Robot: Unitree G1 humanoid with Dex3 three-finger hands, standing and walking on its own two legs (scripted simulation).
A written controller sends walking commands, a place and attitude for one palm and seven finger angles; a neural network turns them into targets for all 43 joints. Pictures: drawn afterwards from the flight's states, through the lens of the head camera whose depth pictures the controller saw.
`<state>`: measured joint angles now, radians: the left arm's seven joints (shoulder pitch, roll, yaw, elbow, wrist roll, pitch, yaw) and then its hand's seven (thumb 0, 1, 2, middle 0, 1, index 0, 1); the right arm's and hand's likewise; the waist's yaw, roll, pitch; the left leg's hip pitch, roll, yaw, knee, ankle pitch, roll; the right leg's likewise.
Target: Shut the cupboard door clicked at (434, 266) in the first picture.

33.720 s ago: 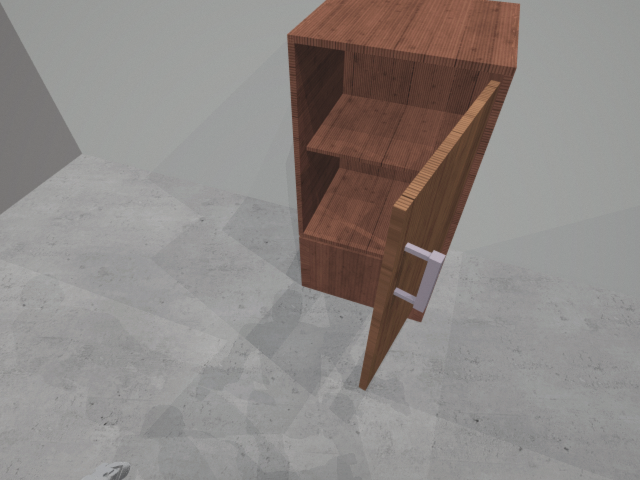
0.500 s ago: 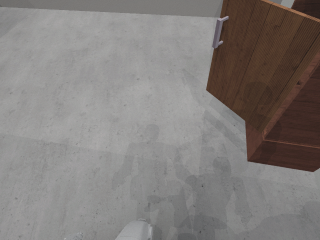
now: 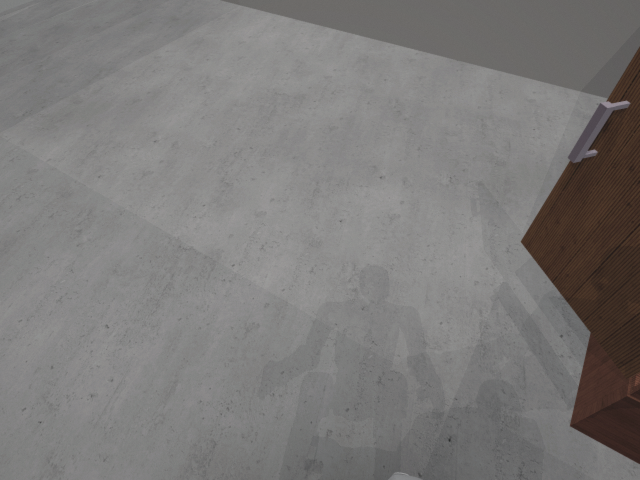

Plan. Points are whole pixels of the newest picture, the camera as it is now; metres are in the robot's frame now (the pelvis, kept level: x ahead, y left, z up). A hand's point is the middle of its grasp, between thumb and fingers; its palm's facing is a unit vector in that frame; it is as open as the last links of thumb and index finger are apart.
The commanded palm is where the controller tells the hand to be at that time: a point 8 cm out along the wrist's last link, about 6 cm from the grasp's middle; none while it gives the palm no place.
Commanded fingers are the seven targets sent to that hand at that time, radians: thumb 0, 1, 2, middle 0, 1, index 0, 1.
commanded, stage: walk to a spot facing it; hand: left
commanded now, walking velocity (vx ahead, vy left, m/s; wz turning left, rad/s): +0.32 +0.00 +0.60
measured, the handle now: (598, 132) +0.78 -0.53 -0.02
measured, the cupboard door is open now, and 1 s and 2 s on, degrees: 48 48 48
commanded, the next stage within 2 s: turn to face it in 0.82 s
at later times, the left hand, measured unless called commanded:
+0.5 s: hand out of the picture +0.02 +0.14 -0.17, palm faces +0.44 -0.88 -0.16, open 7.4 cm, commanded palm none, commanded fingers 0.00 0.90 0.90 -0.20 -0.30 -0.20 -0.30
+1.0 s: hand (148, 320) +0.38 +0.33 -0.14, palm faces +0.40 -0.90 -0.18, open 7.4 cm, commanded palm none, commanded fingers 0.00 0.90 0.90 -0.20 -0.30 -0.20 -0.30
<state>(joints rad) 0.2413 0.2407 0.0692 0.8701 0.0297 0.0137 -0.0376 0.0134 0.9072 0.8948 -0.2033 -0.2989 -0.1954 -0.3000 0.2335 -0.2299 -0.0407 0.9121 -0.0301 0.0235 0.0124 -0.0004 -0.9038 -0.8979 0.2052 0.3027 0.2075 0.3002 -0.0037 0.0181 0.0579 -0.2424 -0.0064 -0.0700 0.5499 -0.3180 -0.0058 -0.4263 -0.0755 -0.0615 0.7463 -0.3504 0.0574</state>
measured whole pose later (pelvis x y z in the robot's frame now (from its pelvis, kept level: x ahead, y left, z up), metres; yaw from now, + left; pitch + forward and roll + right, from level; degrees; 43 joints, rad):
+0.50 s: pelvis +0.14 +0.02 +0.00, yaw +21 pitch +0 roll +0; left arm 0.45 0.14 0.04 1.02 0.03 -0.06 0.00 0.01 0.91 0.89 -0.21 -0.30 -0.20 -0.30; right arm 0.06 -0.19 -0.04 0.89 -0.03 0.03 0.06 0.00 -0.91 -0.90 0.20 0.30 0.20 0.30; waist 0.05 -0.02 0.12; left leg -0.51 0.04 0.15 0.71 -0.29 0.06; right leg 0.02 -0.15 -0.41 0.45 -0.42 0.07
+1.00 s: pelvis +0.33 +0.12 +0.01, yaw +27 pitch +0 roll +1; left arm 0.09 0.19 0.04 0.92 0.02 -0.01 -0.02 0.01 0.91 0.90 -0.20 -0.30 -0.19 -0.30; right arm 0.42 -0.13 -0.02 1.09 -0.02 -0.05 -0.03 0.00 -0.91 -0.90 0.20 0.30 0.20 0.30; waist -0.06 -0.03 0.06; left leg 0.00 -0.07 0.05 0.32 -0.32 0.07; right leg -0.49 -0.08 -0.04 0.67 -0.12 0.01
